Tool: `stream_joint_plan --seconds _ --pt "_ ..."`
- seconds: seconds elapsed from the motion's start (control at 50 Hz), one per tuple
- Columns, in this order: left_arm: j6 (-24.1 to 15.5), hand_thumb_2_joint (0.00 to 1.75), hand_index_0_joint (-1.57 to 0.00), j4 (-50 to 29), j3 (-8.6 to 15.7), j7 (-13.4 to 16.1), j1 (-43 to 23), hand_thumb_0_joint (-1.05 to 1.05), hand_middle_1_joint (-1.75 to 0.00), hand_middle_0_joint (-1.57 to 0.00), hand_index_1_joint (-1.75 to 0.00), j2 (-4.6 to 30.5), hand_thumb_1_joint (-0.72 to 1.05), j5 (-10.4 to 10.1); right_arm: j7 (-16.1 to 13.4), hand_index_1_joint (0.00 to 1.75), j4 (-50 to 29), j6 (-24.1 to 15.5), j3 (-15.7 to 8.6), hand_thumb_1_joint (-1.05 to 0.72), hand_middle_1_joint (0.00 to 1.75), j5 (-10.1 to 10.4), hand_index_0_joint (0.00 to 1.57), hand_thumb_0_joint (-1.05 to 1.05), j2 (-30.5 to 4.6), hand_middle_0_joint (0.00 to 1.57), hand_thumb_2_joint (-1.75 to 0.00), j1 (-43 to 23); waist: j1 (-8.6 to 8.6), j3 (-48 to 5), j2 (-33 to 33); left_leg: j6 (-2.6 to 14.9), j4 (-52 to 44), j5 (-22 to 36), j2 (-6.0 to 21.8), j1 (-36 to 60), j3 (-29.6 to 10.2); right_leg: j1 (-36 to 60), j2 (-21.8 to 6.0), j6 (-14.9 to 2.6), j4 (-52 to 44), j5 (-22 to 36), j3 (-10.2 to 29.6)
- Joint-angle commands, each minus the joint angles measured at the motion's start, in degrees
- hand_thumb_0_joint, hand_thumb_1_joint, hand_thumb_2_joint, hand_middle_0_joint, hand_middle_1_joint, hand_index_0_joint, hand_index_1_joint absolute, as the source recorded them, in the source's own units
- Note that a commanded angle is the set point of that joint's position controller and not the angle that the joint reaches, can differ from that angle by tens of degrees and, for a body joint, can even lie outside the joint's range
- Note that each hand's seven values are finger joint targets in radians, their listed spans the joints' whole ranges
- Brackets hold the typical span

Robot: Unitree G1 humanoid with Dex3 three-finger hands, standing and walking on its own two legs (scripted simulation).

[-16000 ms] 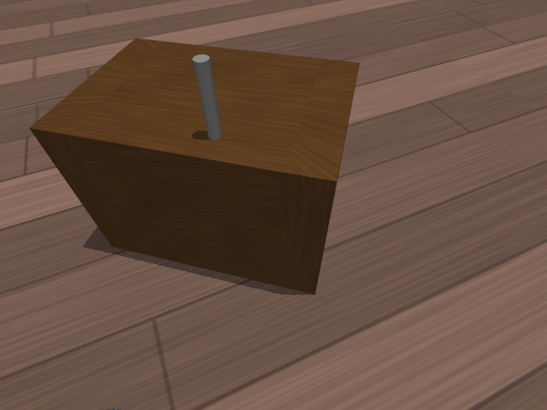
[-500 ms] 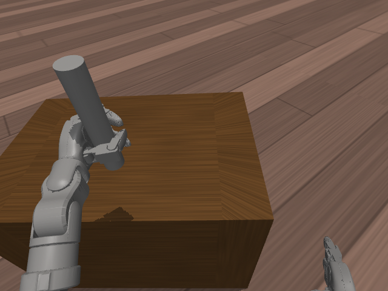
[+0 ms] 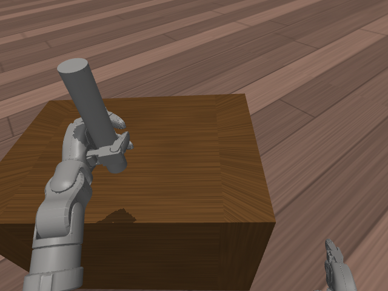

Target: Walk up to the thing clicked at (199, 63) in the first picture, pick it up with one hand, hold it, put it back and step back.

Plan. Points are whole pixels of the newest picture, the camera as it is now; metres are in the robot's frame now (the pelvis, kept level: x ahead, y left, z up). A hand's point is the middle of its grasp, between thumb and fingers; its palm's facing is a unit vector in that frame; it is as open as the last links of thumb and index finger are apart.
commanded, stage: hold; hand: left
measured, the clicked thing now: (99, 125) +0.33 +0.18 +0.22
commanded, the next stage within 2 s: crouch in 1.72 s
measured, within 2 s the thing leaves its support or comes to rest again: neither
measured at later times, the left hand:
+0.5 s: hand (116, 144) +0.33 +0.16 +0.18, palm faces +0.08 -1.00 -0.01, open 5.1 cm
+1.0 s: hand (116, 141) +0.33 +0.16 +0.19, palm faces +0.08 -1.00 -0.01, open 5.1 cm
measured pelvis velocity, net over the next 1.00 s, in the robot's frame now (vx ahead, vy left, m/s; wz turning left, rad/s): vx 0.00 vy -0.01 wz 0.00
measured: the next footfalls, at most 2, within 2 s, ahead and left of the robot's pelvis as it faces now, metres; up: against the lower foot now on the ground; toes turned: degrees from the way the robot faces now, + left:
none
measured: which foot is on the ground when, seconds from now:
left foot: down 0.00-1.00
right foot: down 0.00-1.00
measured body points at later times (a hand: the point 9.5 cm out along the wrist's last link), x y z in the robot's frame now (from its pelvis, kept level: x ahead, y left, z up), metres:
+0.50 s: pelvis +0.00 +0.00 +0.00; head -0.02 -0.03 +0.45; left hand +0.32 +0.21 +0.18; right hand +0.17 -0.27 -0.08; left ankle +0.01 +0.11 -0.74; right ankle -0.02 -0.13 -0.74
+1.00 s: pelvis +0.00 -0.01 +0.00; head -0.03 -0.03 +0.45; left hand +0.32 +0.21 +0.19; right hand +0.16 -0.27 -0.08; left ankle +0.01 +0.11 -0.74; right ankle -0.02 -0.13 -0.74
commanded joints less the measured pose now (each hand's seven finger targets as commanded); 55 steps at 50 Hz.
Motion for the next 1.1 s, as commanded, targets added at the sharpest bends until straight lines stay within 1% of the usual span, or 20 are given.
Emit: stream_joint_plan --seconds 0.0,0.18,0.22,0.26,0.28,0.3,0.32,0.44,0.48,0.5,0.58,0.62,0.64,0.76,0.8,0.84,0.88,0.94,1.02,1.08 --pt "-4.94 1.29 -1.41 -14.02 3.25 -0.21 -21.23 0.0 -1.45 -1.39 -1.44 9.28 0.58 -0.61 -0.25 0.05 -9.81 -3.5 -2.37 0.55 0.05 0.46 0.05 0.0 -7.31 0.05 -0.05 -6.25 -0.05 -10.42 -3.97 0.66 -3.22 11.73 -0.61 7.57 -1.18 -2.31 1.86 -0.9 -5.02 12.75 -0.7" --pt "-4.54 1.31 -1.42 -16.08 3.89 0.35 -20.41 0.0 -1.47 -1.4 -1.46 9.81 0.57 -0.52 -0.04 0.05 -9.58 -3.3 -2.41 0.55 0.05 0.48 0.05 0.0 -7.34 0.05 -0.05 -6.76 0.45 -10.26 -3.25 0.42 -3.4 12.41 -0.47 7.48 -1.26 -1.23 2.06 -1.1 -4.97 13.17 -0.94" --pt "-3.78 1.31 -1.42 -14.23 2.41 0.1 -18.6 0.0 -1.46 -1.4 -1.45 7.64 0.59 -0.77 0.14 0.05 -8.98 -3.23 -2.07 0.55 0.05 0.45 0.05 0.0 -6.84 0.05 -0.05 -6.88 0.45 -9.09 -3.81 0.39 -3.59 12.96 -0.41 6.87 -1.39 -1.5 2.16 -1.15 -4.94 13.63 -1.08" --pt "-3.59 1.31 -1.43 -13.71 3.36 -0.16 -18.35 0.0 -1.47 -1.41 -1.46 8.41 0.58 -1.0 0.0 0.05 -10.12 -3.16 -2.4 0.55 0.05 0.52 0.05 0.0 -7.49 0.05 -0.05 -7.37 0.25 -9.68 -4.57 0.49 -3.43 13.08 -0.44 7.48 -1.21 -1.25 2.12 -0.93 -5.07 13.9 -0.83" --pt "-3.62 1.32 -1.42 -14.34 2.09 -0.23 -18.92 0.0 -1.47 -1.4 -1.46 8.08 0.59 -0.58 0.07 0.05 -8.32 -2.96 -2.8 0.55 0.05 0.35 0.05 0.0 -7.76 0.05 -0.05 -6.95 0.07 -9.65 -3.25 0.44 -3.58 13.6 -0.49 7.43 -1.22 -1.77 2.06 -1.16 -4.79 14.56 -0.84" --pt "-3.76 1.32 -1.43 -15.13 3.24 -0.26 -19.11 0.0 -1.47 -1.41 -1.47 8.63 0.59 -0.79 0.15 0.05 -8.53 -2.94 -1.96 0.55 0.05 0.28 0.05 0.0 -6.97 0.05 -0.05 -5.73 -0.06 -9.65 -4.58 0.54 -3.46 13.58 -0.37 7.54 -1.33 -1.6 2.14 -1.0 -4.98 14.41 -0.9" --pt "-3.62 1.33 -1.43 -15.18 2.05 -0.26 -18.42 0.0 -1.48 -1.4 -1.47 7.55 0.58 -0.7 0.44 0.05 -9.81 -3.09 -1.26 0.55 0.05 0.47 0.05 0.0 -6.24 0.05 -0.05 -7.04 0.55 -10.21 -3.81 0.41 -3.49 13.98 -0.43 7.43 -1.35 -1.06 2.09 -1.17 -4.72 14.66 -0.96" --pt "-4.91 1.32 -1.42 -17.86 5.09 0.21 -20.88 0.0 -1.48 -1.4 -1.47 10.92 0.58 -0.73 -0.01 0.05 -8.93 -3.03 -2.97 0.55 0.05 0.24 0.05 0.0 -8.04 0.05 -0.05 -5.91 -0.06 -11.89 -3.48 0.8 -2.78 14.26 -0.87 8.52 -0.87 -0.95 1.6 -0.6 -5.09 15.79 -0.32" --pt "-4.88 1.32 -1.41 -17.45 2.32 0.19 -20.98 0.0 -1.47 -1.39 -1.46 8.66 0.6 -0.37 -0.07 0.05 -8.16 -3.16 -1.72 0.55 0.05 0.3 0.05 0.0 -6.5 0.05 -0.05 -7.24 -0.14 -10.72 -2.14 0.58 -3.29 13.18 -0.82 8.5 -1.03 -1.76 1.71 -0.87 -5.04 14.49 -0.46" --pt "-5.17 1.33 -1.42 -17.62 4.08 0.16 -21.13 0.0 -1.47 -1.4 -1.47 9.78 0.6 -0.74 -0.1 0.05 -7.52 -3.26 -1.45 0.55 0.05 0.27 0.05 0.0 -6.01 0.05 -0.05 -6.43 0.05 -10.4 -2.57 0.59 -3.19 12.89 -0.68 8.36 -1.07 -1.76 1.83 -0.85 -5.05 14.01 -0.54" --pt "-4.19 1.35 -1.43 -13.27 2.14 -0.53 -19.06 0.0 -1.49 -1.41 -1.48 8.22 0.61 -0.78 -0.29 0.05 -7.09 -3.32 -1.95 0.55 0.05 0.2 0.05 0.0 -7.14 0.05 -0.05 -7.36 -0.12 -9.13 -4.02 0.68 -3.76 12.54 -0.65 7.6 -1.25 -2.02 1.94 -0.92 -5.29 13.73 -0.81" --pt "-3.93 1.35 -1.42 -10.94 4.16 -0.72 -18.94 0.0 -1.49 -1.4 -1.48 9.62 0.61 -1.0 -0.28 0.05 -7.89 -3.45 -2.39 0.55 0.05 0.26 0.05 0.0 -7.89 0.05 -0.05 -7.58 -0.07 -8.37 -5.05 0.78 -3.67 11.68 -0.7 7.0 -1.04 -1.89 1.83 -0.79 -5.63 13.06 -0.57" --pt "-4.09 1.35 -1.43 -12.92 2.1 -1.05 -19.76 0.0 -1.49 -1.42 -1.49 8.49 0.62 -0.58 -0.07 0.05 -7.79 -3.31 -0.88 0.55 0.05 0.26 0.05 0.0 -6.02 0.05 -0.05 -8.33 0.2 -9.15 -3.54 0.67 -3.96 11.79 -0.83 7.33 -1.04 -2.2 1.82 -0.97 -5.54 13.1 -0.78" --pt "-4.0 1.33 -1.42 -13.38 4.15 -0.75 -21.67 0.0 -1.47 -1.4 -1.47 9.98 0.64 -1.03 0.04 0.05 -9.01 -3.41 -2.76 0.55 0.05 0.2 0.05 0.0 -8.54 0.05 -0.05 -7.98 0.0 -10.87 -5.12 0.84 -3.75 12.73 -0.74 8.16 -1.02 -1.29 1.83 -0.75 -5.5 14.07 -0.53" --pt "-4.54 1.35 -1.42 -14.21 3.67 -0.34 -21.41 0.0 -1.48 -1.4 -1.48 9.95 0.63 -0.49 0.24 0.05 -8.96 -3.14 -1.22 0.55 0.05 0.42 0.05 0.0 -6.4 0.05 -0.05 -6.93 0.22 -9.84 -3.63 0.72 -3.88 11.95 -0.98 7.87 -0.79 -1.88 1.65 -0.87 -5.78 13.28 -0.41" --pt "-5.17 1.35 -1.41 -16.07 5.09 -0.09 -20.96 0.0 -1.48 -1.39 -1.47 10.93 0.62 -0.91 0.18 0.05 -8.82 -3.26 -1.67 0.55 0.05 0.43 0.05 0.0 -6.65 0.05 -0.05 -7.08 0.65 -10.94 -3.31 0.62 -3.66 12.72 -0.76 8.07 -1.03 -0.81 1.81 -0.96 -5.2 13.76 -0.71" --pt "-4.87 1.35 -1.41 -14.0 3.34 -0.19 -19.49 0.0 -1.48 -1.39 -1.47 8.62 0.65 -1.02 0.1 0.05 -9.21 -3.26 -1.45 0.55 0.05 0.32 0.05 0.0 -7.03 0.05 -0.05 -6.91 0.18 -9.88 -4.8 0.69 -3.67 12.95 -0.64 7.69 -1.2 -1.32 1.98 -0.89 -5.2 14.14 -0.7" --pt "-5.42 1.36 -1.42 -18.12 4.56 -0.16 -22.19 0.0 -1.48 -1.4 -1.48 11.57 0.64 -0.68 0.12 0.05 -7.87 -3.13 -1.2 0.55 0.05 0.38 0.05 0.0 -6.32 0.05 -0.05 -7.26 0.72 -10.68 -1.28 0.49 -3.64 13.0 -0.86 7.97 -0.97 -1.26 1.77 -1.09 -5.1 14.11 -0.62" --pt "-4.37 1.36 -1.42 -14.26 2.33 -0.58 -18.1 0.0 -1.49 -1.4 -1.48 7.71 0.64 -1.05 0.03 0.05 -7.81 -3.13 -1.36 0.55 0.05 0.29 0.05 0.0 -6.49 0.05 -0.05 -8.28 0.27 -8.64 -2.47 0.42 -4.25 11.21 -0.59 7.23 -1.15 -2.08 2.15 -1.2 -5.43 12.33 -0.82" --pt "-4.49 1.35 -1.43 -15.8 2.9 -1.05 -18.92 0.0 -1.49 -1.42 -1.48 9.3 0.63 -1.07 0.04 0.05 -9.05 -3.35 -1.82 0.55 0.05 0.26 0.05 0.0 -7.56 0.05 -0.05 -7.64 -0.06 -10.2 -3.92 0.59 -3.98 11.81 -0.49 7.97 -1.26 -1.51 2.19 -1.13 -5.27 12.99 -0.91"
